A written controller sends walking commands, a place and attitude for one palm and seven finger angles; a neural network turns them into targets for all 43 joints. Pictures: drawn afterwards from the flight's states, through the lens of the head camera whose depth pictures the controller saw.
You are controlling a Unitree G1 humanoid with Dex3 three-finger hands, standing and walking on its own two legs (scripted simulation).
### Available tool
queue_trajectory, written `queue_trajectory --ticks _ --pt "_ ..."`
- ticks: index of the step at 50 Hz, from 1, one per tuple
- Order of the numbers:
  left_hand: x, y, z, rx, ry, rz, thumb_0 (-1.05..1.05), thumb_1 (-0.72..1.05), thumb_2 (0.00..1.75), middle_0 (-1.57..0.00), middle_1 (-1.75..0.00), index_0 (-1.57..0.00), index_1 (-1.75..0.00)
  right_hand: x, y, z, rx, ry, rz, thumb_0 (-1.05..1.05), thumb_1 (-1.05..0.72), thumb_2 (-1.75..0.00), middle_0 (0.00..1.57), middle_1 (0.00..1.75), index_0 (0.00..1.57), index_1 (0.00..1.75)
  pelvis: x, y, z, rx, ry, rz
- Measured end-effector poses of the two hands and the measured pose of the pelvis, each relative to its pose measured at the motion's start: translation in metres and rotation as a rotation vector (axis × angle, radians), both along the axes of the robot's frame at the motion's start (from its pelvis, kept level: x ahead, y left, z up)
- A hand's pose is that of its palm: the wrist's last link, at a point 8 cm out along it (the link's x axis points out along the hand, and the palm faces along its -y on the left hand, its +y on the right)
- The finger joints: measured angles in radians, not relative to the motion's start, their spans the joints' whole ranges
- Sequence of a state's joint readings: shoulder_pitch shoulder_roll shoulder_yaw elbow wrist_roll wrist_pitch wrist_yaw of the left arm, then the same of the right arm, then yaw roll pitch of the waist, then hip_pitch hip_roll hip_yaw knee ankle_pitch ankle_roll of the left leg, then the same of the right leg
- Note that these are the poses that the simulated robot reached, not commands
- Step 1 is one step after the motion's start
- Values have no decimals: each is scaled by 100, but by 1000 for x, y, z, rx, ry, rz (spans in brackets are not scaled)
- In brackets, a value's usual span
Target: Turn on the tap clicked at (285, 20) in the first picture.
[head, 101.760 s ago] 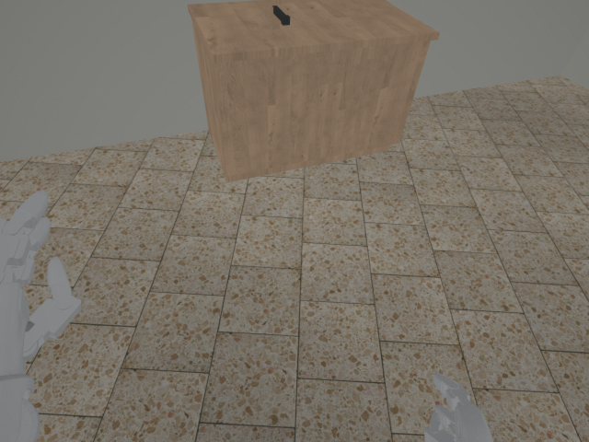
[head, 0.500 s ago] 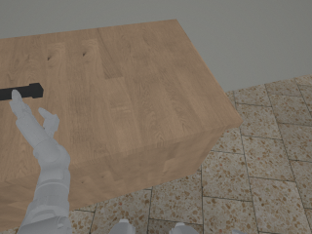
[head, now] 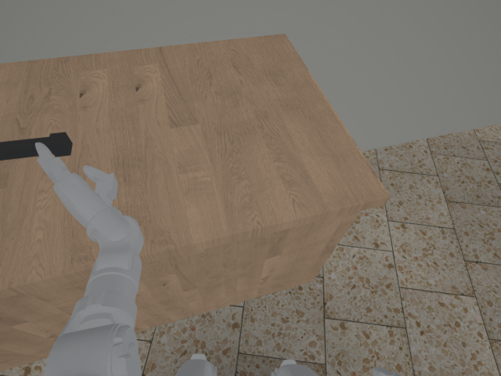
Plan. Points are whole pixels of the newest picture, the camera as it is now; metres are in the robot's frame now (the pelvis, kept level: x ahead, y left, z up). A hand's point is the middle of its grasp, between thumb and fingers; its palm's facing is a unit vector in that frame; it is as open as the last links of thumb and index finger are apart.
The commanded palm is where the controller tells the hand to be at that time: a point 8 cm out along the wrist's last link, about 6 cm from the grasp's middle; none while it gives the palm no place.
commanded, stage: push the lever round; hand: left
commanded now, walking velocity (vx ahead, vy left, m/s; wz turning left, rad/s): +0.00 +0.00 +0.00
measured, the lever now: (60, 144) +0.48 +0.33 +0.07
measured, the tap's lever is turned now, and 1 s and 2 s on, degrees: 86 86 87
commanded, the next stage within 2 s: none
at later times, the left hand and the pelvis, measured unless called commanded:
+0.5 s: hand (122, 167) +0.44 +0.22 +0.05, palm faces +0.83 -0.55 -0.04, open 8.5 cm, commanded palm +0.40 +0.21 +0.05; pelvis -0.01 +0.00 +0.00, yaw +0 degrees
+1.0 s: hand (125, 161) +0.46 +0.22 +0.05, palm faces +0.88 -0.46 -0.08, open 8.6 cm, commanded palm +0.43 +0.20 +0.05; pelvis -0.01 -0.01 +0.00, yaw +1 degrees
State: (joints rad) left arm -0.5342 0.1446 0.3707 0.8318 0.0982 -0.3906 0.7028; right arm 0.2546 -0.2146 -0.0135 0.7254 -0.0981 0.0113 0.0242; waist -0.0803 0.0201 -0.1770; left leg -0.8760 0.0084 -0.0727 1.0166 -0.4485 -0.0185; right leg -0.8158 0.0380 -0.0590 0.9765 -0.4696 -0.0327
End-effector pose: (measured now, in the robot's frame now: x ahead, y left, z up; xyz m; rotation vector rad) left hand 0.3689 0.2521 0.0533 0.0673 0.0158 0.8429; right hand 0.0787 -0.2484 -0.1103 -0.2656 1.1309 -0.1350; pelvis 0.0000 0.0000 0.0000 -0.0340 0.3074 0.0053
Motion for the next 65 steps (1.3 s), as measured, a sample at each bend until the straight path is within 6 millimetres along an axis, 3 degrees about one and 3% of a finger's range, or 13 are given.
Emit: queue_trajectory --ticks 24,65 --pt "18 -20 2 -33 -2 133 2 90 90 -15 -15 0 -7 -40 3 -8 3 114 -9 1 -91 -90 20 30 20 30 -10 2 -3 -6 26 9" --pt "36 -31 3 -13 32 272 2 89 90 -15 -15 0 0 -43 -17 3 -47 130 -28 0 -91 -90 20 30 20 30 -7 -17 3 -4 61 17"
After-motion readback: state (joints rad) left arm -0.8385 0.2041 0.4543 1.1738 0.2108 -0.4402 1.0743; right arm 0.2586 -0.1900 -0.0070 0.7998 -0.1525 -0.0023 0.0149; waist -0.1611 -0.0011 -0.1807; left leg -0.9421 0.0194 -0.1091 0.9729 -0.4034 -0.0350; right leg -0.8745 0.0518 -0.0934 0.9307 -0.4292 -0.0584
